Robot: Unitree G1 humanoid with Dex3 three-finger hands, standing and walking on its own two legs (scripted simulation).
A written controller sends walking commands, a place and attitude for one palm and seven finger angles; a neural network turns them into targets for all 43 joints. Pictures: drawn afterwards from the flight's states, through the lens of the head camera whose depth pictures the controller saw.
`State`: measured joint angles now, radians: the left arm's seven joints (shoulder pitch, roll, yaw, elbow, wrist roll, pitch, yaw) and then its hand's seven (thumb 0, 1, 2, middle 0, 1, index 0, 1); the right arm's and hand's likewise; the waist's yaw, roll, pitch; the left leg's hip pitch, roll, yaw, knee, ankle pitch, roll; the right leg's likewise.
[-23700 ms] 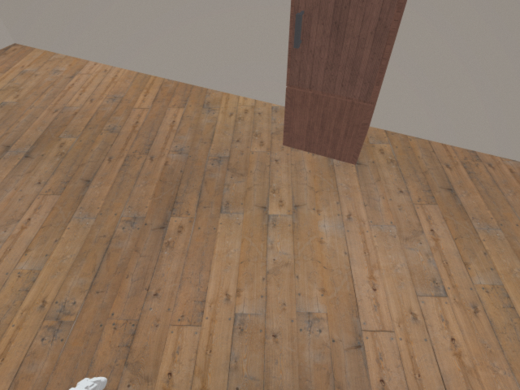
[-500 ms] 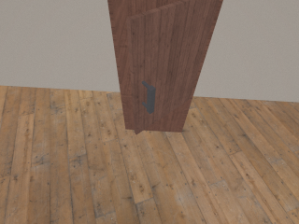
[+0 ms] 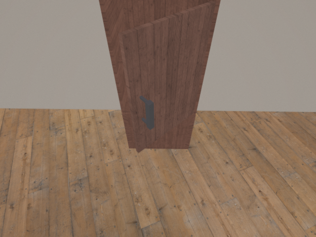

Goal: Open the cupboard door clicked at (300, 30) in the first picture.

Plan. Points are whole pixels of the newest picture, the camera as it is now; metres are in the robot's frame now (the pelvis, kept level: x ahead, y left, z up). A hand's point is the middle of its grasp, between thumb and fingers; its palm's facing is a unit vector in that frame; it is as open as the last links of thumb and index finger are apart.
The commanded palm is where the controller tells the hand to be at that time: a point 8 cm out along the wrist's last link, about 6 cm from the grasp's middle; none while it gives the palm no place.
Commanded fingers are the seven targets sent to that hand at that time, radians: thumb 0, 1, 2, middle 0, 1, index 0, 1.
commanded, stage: let the arm hang, fingers relaxed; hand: left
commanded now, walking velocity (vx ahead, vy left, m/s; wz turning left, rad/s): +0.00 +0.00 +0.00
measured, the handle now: (146, 112) +0.57 +0.07 -0.06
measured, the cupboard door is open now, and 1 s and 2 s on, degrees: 42 42 42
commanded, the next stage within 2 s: look to check the result in 0.06 s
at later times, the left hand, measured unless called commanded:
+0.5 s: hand out of the picture +0.00 +0.15 -0.17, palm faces +0.05 -0.98 -0.20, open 7.4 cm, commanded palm none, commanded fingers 0.00 0.90 0.90 -0.20 -0.30 -0.20 -0.30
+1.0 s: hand out of the picture +0.03 +0.16 -0.18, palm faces -0.01 -0.98 -0.21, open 7.4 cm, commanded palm none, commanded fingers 0.00 0.90 0.90 -0.20 -0.30 -0.20 -0.30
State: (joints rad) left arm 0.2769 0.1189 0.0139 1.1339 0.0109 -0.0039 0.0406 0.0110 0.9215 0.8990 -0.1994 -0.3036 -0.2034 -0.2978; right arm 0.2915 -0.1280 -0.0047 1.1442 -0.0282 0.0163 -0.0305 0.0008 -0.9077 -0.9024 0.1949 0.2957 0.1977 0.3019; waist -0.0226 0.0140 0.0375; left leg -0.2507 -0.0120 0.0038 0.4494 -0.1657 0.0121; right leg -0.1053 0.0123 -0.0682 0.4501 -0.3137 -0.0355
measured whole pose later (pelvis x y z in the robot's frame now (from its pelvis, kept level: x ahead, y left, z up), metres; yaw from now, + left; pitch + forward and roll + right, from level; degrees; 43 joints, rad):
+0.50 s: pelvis +0.02 -0.01 +0.00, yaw +0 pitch -2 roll +1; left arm 0.31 0.12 0.02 1.15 0.01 -0.01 0.04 0.01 0.91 0.90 -0.20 -0.30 -0.20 -0.30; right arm 0.24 -0.15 0.00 1.14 -0.02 0.01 -0.04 0.00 -0.91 -0.90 0.20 0.30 0.20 0.30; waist 0.00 0.02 0.06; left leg -0.22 0.00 -0.01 0.43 -0.19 -0.01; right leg -0.05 0.03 -0.07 0.40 -0.32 -0.05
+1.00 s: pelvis +0.03 -0.02 -0.01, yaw -5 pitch -1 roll +0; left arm 0.28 0.15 0.07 1.09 0.02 0.04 0.02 0.01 0.91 0.90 -0.20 -0.30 -0.20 -0.30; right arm 0.22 -0.16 -0.04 1.08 -0.02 0.04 -0.06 0.00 -0.91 -0.90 0.20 0.30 0.20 0.30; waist 0.00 0.01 0.08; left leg -0.26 0.06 0.06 0.55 -0.28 -0.03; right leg -0.12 0.07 0.00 0.51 -0.37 -0.07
